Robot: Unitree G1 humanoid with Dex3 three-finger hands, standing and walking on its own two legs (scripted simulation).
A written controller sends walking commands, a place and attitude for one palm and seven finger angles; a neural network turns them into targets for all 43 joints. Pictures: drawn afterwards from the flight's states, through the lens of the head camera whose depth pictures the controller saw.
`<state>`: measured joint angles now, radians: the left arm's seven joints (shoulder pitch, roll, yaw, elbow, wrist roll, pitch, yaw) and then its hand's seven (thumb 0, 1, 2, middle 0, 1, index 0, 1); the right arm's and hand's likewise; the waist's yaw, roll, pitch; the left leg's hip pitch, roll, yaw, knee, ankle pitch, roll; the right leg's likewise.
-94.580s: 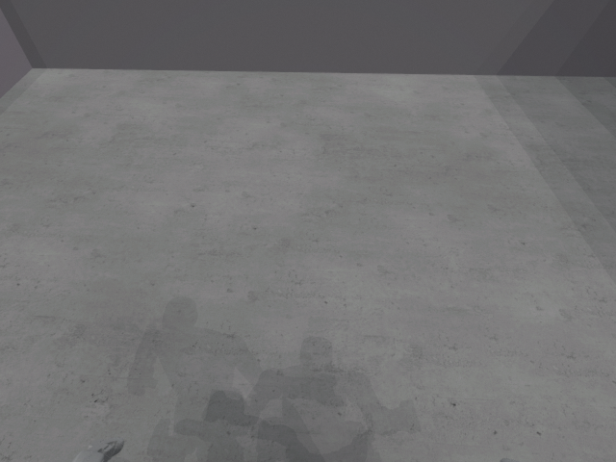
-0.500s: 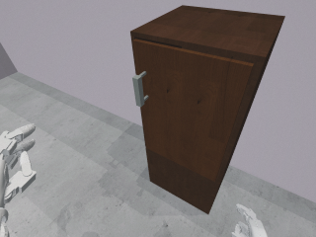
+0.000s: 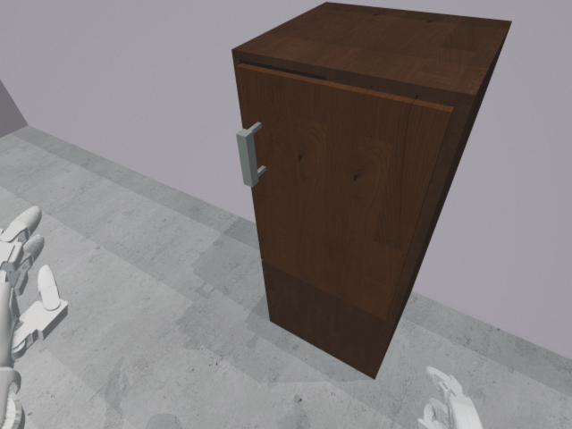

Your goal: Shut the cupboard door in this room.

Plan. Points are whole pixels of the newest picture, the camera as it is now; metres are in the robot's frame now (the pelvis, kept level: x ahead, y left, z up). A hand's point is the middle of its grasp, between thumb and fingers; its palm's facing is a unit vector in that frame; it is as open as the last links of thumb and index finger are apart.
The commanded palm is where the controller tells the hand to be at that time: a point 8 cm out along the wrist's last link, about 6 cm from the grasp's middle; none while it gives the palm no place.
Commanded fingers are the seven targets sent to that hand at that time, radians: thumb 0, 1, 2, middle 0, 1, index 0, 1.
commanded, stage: step back with the hand held close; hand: left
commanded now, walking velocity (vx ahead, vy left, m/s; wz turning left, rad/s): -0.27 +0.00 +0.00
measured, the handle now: (254, 154) +0.63 +0.15 +0.06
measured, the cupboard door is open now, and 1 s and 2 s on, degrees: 0 0 0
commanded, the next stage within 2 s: stop stepping back and stand still in 1.14 s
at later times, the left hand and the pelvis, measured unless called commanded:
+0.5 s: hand (20, 336) +0.16 +0.29 +0.16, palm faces +0.38 -0.78 -0.49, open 7.4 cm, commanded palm +0.10 +0.33 +0.17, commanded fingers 0.00 0.90 0.90 -0.20 -0.30 -0.20 -0.30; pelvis -0.05 +0.03 -0.01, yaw -2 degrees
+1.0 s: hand out of the picture +0.04 +0.30 +0.17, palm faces +0.49 -0.75 -0.45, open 7.4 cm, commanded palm -0.03 +0.34 +0.17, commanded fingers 0.00 0.90 0.90 -0.20 -0.30 -0.20 -0.30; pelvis -0.15 +0.03 -0.03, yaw +4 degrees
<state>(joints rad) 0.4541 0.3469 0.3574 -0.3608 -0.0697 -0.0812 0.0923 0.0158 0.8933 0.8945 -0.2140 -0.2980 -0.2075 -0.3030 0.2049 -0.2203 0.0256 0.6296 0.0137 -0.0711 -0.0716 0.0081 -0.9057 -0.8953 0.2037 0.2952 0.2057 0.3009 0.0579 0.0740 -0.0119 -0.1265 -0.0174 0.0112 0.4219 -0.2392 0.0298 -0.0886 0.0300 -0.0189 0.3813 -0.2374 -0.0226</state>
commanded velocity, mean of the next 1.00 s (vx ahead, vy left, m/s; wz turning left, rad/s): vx -0.31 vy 0.00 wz -0.01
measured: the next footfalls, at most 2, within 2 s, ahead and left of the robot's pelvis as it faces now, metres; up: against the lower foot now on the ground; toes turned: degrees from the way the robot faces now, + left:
right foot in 1.22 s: -0.27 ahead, -0.10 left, +0.00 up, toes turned +2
left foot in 1.38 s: -0.17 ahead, +0.13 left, +0.00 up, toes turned +3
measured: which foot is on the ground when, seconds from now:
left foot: down 0.00-1.00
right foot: down 0.00-0.96, up 0.98-1.00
